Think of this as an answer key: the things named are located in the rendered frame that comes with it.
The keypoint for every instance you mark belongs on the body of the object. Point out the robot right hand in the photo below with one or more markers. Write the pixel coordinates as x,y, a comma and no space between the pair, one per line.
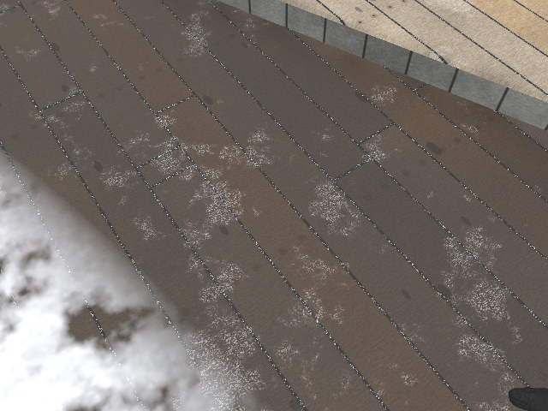
530,399

